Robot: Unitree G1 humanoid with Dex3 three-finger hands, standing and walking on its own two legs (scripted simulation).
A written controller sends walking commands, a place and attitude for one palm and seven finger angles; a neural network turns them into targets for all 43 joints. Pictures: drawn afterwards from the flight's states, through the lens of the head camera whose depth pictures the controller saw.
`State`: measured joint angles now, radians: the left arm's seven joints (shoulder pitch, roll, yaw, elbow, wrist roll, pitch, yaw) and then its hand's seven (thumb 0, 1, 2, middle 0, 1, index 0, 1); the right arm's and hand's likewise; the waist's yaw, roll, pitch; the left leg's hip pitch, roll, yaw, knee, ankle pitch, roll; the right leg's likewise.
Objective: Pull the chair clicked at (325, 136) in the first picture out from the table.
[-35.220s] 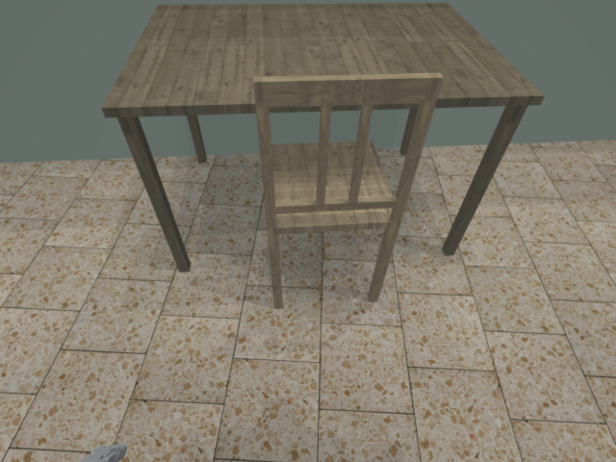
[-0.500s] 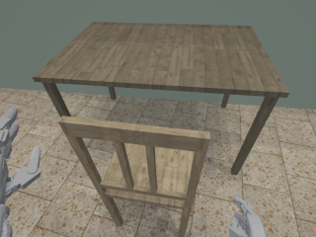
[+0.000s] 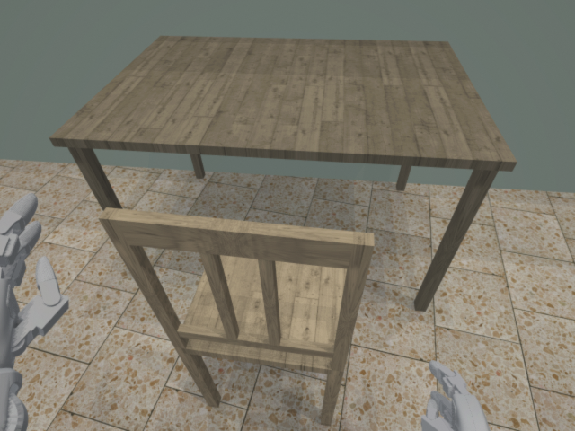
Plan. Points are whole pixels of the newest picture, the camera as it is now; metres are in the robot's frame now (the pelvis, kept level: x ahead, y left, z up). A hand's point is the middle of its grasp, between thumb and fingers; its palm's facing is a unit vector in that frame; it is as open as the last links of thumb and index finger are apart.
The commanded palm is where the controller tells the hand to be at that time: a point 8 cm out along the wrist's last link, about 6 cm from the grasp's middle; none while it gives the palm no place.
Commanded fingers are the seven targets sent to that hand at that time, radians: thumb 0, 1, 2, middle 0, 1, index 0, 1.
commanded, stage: step back with the hand held close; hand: left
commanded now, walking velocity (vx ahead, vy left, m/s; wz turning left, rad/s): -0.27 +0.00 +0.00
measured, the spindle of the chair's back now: (222, 298) +0.35 +0.18 -0.09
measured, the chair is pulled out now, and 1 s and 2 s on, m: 0.23 0.23 0.23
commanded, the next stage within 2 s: stop stepping back and stand still in 1.88 s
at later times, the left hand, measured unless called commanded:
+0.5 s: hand (57, 334) +0.16 +0.25 +0.16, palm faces +0.43 -0.74 -0.52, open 7.4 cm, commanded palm +0.10 +0.29 +0.18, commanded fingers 0.00 0.90 0.90 -0.20 -0.30 -0.20 -0.30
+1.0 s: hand (50, 351) +0.14 +0.24 +0.17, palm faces +0.46 -0.75 -0.47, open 7.4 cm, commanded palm +0.07 +0.28 +0.18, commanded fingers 0.00 0.90 0.90 -0.20 -0.30 -0.20 -0.30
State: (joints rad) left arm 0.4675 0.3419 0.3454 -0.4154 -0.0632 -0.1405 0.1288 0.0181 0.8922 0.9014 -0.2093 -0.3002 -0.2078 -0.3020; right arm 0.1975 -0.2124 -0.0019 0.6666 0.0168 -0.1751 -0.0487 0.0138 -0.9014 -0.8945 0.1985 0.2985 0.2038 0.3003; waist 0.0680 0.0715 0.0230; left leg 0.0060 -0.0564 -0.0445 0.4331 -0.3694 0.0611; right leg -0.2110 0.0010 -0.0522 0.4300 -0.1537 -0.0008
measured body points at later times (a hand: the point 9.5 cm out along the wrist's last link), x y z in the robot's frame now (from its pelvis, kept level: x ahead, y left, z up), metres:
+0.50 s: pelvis -0.04 -0.01 -0.01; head -0.02 -0.03 +0.44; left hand +0.13 +0.29 +0.19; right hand +0.14 -0.25 -0.10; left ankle -0.08 +0.08 -0.74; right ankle +0.05 -0.12 -0.74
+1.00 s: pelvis -0.07 -0.02 -0.02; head -0.06 -0.02 +0.43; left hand +0.11 +0.28 +0.19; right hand +0.10 -0.27 -0.10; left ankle -0.08 +0.08 -0.74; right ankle +0.05 -0.12 -0.74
